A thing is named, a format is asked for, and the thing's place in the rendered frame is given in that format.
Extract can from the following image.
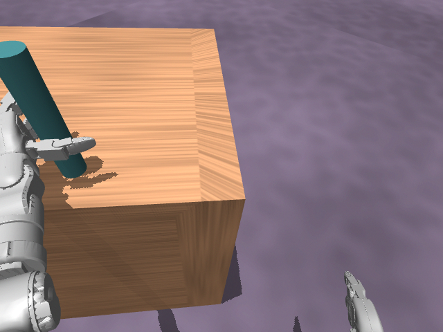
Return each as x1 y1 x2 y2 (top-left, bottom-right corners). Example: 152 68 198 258
0 41 87 178

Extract left robot hand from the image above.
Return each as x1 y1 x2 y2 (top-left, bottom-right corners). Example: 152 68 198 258
0 92 96 163

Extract right robot hand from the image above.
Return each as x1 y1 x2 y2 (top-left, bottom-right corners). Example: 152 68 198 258
344 271 384 332

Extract left robot arm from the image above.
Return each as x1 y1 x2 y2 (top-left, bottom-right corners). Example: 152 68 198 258
0 153 61 332

